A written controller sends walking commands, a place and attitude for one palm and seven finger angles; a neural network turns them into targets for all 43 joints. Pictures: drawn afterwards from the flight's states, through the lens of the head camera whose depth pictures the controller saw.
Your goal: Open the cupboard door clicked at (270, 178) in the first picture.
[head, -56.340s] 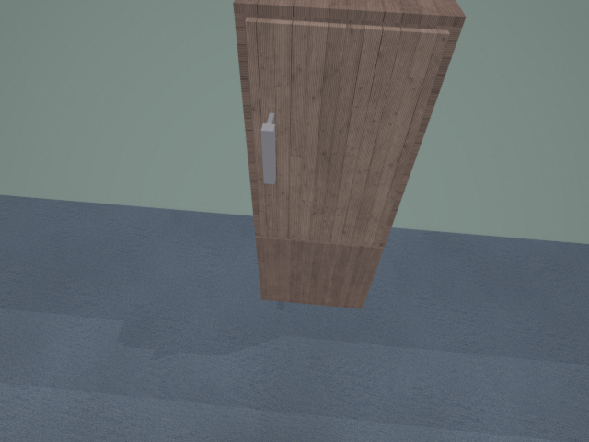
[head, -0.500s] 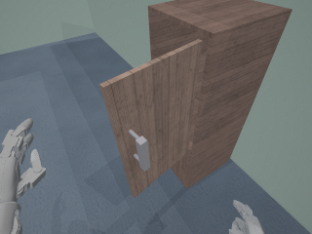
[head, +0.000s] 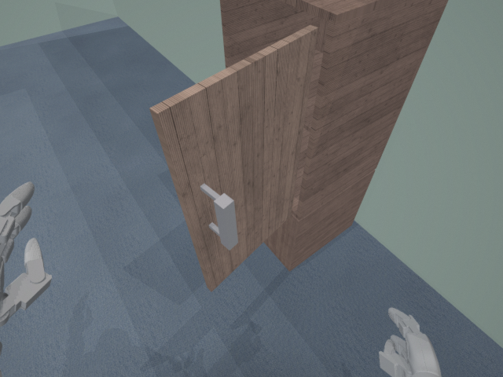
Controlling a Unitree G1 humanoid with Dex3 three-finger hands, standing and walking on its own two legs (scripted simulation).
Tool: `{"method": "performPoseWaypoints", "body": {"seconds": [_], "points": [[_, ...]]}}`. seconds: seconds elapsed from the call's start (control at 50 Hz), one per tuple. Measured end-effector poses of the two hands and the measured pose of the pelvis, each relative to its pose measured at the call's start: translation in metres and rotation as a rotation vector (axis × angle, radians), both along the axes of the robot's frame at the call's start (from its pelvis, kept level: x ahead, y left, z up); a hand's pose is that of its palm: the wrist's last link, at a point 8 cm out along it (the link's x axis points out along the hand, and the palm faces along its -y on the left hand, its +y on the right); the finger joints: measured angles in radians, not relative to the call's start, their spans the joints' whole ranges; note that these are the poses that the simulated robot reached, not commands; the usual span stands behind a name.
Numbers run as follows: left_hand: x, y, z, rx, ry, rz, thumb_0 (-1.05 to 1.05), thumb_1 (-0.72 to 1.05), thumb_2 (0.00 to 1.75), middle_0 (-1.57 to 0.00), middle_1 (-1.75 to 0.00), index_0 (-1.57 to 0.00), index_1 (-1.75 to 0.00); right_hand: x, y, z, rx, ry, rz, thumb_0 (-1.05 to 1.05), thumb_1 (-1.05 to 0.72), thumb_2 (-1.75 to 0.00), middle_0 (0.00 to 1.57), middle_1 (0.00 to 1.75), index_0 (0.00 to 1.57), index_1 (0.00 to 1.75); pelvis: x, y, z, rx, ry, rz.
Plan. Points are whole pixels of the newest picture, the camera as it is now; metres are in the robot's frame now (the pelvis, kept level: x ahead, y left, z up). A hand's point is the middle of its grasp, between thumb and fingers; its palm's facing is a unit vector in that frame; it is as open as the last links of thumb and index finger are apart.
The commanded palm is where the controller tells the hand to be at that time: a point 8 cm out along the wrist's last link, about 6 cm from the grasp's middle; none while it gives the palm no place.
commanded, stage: step back with the hand held close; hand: left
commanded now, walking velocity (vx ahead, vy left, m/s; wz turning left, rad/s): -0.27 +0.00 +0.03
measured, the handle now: (218, 217) +0.39 +0.10 +0.00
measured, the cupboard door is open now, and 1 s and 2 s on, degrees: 100 100 100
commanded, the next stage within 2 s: stop stepping back and stand still in 0.84 s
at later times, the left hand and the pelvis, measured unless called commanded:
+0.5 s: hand out of the picture +0.11 +0.28 +0.15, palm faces +0.46 -0.77 -0.44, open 7.4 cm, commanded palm +0.05 +0.32 +0.17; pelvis -0.08 +0.01 -0.02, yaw +3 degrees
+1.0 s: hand out of the picture +0.06 +0.23 +0.16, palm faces +0.27 -0.84 -0.47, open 7.5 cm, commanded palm -0.02 +0.29 +0.17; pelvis -0.17 -0.01 -0.02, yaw -3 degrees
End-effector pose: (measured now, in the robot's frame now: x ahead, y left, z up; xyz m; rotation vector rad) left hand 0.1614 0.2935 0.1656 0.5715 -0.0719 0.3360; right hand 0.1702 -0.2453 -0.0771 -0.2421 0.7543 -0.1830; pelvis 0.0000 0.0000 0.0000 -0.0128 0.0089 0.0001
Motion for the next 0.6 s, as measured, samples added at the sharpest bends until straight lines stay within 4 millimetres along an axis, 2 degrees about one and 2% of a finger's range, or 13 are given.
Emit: {"method": "performPoseWaypoints", "body": {"seconds": [0.16,0.28,0.44,0.52,0.6], "points": [[-0.029,0.014,0.011,0.038,-0.100,-0.005,0.02,0.89,0.90,-0.21,-0.30,-0.21,-0.30,-0.023,0.019,0.006,-0.005,-0.032,0.026,0.02,-0.91,-0.90,0.21,0.30,0.20,0.29,-0.026,0.010,-0.005,-0.001,-0.014,-0.001],[-0.053,0.022,0.006,0.052,-0.134,0.031,0.02,0.89,0.90,-0.21,-0.30,-0.21,-0.30,-0.040,0.029,0.003,-0.003,-0.052,0.058,0.02,-0.91,-0.90,0.21,0.30,0.20,0.29,-0.047,0.013,-0.011,-0.003,-0.026,0.015],[-0.085,0.021,0.001,0.040,-0.175,0.057,0.02,0.89,0.90,-0.21,-0.30,-0.21,-0.30,-0.067,0.029,-0.008,-0.012,-0.013,0.093,0.02,-0.91,-0.90,0.21,0.30,0.21,0.30,-0.068,0.011,-0.017,-0.013,-0.029,0.044],[-0.093,0.020,0.000,0.013,-0.230,0.014,0.02,0.89,0.90,-0.21,-0.30,-0.21,-0.30,-0.083,0.027,-0.011,-0.050,0.017,0.087,0.02,-0.91,-0.90,0.21,0.30,0.21,0.30,-0.079,0.016,-0.021,-0.021,-0.034,0.053],[-0.099,0.029,0.005,0.063,-0.245,-0.009,0.02,0.88,0.90,-0.21,-0.30,-0.21,-0.30,-0.098,0.030,-0.011,-0.069,0.011,0.070,0.02,-0.91,-0.90,0.21,0.30,0.20,0.30,-0.093,0.020,-0.022,-0.047,-0.043,0.063]]}}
